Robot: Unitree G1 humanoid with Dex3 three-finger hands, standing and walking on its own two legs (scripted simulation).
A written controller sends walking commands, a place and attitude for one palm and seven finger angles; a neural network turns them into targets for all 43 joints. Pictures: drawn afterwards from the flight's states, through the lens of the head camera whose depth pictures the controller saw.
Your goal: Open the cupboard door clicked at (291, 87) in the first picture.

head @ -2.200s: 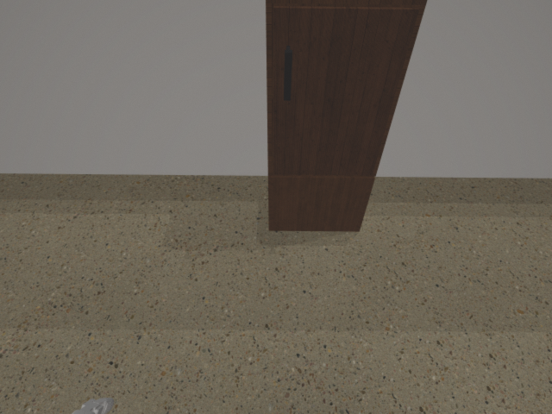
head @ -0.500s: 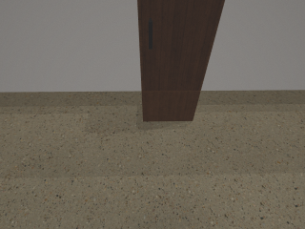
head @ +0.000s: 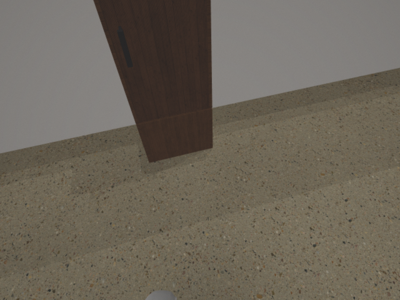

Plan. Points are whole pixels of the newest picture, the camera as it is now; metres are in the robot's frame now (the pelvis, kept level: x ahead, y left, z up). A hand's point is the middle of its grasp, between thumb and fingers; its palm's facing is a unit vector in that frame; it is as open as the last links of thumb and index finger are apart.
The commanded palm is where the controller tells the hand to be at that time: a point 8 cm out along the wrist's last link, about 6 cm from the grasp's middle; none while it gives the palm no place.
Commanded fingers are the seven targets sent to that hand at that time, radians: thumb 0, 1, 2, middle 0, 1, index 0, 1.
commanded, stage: walk to a spot facing it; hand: left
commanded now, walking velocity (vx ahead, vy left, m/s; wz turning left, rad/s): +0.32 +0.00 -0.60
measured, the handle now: (125, 47) +0.98 +0.40 +0.02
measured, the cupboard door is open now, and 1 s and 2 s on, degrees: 0 0 0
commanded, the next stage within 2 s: turn to face it in 1.00 s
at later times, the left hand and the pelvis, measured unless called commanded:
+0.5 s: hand (99, 278) +0.19 +0.28 -0.18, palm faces -0.19 -0.96 -0.20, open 7.4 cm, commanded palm none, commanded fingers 0.00 0.90 0.90 -0.20 -0.30 -0.20 -0.30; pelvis +0.10 +0.08 +0.00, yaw -17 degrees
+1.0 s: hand (188, 197) +0.43 +0.09 -0.19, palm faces -0.57 -0.80 -0.19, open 7.4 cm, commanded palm none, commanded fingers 0.00 0.90 0.90 -0.20 -0.30 -0.20 -0.30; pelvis +0.23 +0.01 -0.03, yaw -35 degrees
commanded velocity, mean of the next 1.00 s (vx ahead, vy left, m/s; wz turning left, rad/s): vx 0.13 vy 0.00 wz -0.60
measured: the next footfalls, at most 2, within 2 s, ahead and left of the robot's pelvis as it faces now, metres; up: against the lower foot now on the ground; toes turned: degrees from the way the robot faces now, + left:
left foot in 0.34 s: +0.13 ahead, +0.16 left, +0.00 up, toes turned -10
right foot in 0.86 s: +0.28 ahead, -0.08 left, +0.00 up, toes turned -39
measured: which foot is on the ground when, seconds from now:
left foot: up 0.00-0.32, down 0.34-0.86, up 0.88-1.00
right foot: down 0.00-0.34, up 0.36-0.84, down 0.86-1.00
